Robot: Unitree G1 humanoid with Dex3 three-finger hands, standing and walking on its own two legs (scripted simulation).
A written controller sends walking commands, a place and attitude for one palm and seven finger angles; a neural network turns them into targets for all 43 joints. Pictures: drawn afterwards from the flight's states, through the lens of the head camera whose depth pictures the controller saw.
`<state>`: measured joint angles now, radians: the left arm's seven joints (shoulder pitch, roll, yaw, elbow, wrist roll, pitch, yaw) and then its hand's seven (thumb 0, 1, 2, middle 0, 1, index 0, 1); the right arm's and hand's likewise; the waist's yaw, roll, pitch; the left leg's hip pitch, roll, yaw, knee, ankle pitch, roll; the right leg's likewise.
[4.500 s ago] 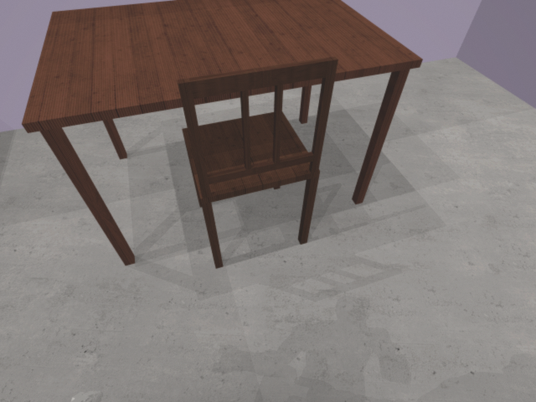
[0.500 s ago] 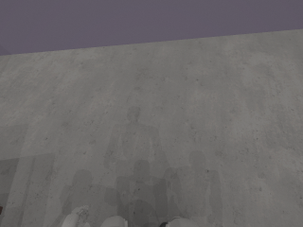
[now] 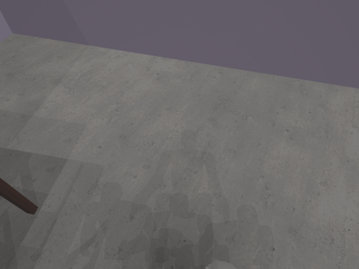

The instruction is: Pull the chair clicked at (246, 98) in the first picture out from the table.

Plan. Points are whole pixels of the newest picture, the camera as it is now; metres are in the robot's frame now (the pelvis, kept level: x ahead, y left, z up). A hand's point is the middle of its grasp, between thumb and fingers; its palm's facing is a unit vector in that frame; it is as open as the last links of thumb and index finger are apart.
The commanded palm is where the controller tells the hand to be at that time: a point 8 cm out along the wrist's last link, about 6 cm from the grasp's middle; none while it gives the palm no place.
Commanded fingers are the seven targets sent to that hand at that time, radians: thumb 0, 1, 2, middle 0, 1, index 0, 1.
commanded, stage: turn to face it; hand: left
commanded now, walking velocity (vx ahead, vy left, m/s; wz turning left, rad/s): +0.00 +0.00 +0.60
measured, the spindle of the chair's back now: out of the picture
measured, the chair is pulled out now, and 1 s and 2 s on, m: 0.00 0.00 0.00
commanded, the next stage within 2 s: none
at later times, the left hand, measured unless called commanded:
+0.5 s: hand out of the picture +0.04 +0.14 -0.14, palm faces +0.32 -0.90 -0.28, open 7.4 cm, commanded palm none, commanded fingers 0.00 0.90 0.90 -0.20 -0.30 -0.20 -0.30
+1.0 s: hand out of the picture -0.08 +0.21 -0.17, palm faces +0.61 -0.74 -0.27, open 7.4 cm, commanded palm none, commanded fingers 0.00 0.90 0.90 -0.20 -0.30 -0.20 -0.30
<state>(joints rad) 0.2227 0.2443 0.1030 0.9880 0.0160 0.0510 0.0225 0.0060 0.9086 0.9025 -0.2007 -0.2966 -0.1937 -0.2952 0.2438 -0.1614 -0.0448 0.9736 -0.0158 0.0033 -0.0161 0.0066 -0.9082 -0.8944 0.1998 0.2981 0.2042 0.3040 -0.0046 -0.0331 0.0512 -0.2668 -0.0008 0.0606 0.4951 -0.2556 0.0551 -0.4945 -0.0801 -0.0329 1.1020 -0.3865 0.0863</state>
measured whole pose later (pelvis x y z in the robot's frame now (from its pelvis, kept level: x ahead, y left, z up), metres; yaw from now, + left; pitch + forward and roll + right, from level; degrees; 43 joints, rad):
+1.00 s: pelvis +0.00 -0.02 +0.00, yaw +36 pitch +1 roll -1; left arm 0.20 0.27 0.09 0.91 0.01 0.05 0.01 0.01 0.91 0.90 -0.20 -0.30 -0.19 -0.30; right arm 0.16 -0.21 -0.05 0.91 -0.01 0.02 0.01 0.01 -0.90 -0.89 0.20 0.30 0.21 0.30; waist 0.01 -0.03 0.08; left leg -0.25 -0.04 -0.02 0.47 -0.24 0.05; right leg -0.49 -0.10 -0.01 1.04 -0.38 0.12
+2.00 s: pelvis +0.00 +0.00 +0.00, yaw +70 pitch +0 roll +0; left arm 0.17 0.25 0.06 0.90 0.01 0.05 0.02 0.01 0.91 0.90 -0.20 -0.30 -0.19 -0.30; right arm 0.18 -0.21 -0.04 0.92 -0.01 0.03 0.00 0.01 -0.90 -0.89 0.20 0.30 0.21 0.30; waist 0.00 -0.01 0.08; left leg -0.21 -0.07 -0.07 0.46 -0.25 0.05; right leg -0.44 -0.08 -0.01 0.93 -0.41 0.10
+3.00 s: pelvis +0.00 +0.16 -0.01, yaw +82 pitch -1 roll +2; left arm 0.20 0.16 0.04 1.02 0.02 -0.01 0.00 0.01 0.91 0.90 -0.20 -0.30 -0.19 -0.30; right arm 0.38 -0.16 -0.02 1.13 -0.02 -0.05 -0.03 0.01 -0.92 -0.89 0.20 0.30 0.20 0.30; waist -0.01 -0.01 0.06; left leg 0.05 -0.06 0.06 0.35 -0.38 0.04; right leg -0.46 -0.06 -0.09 0.72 -0.25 -0.02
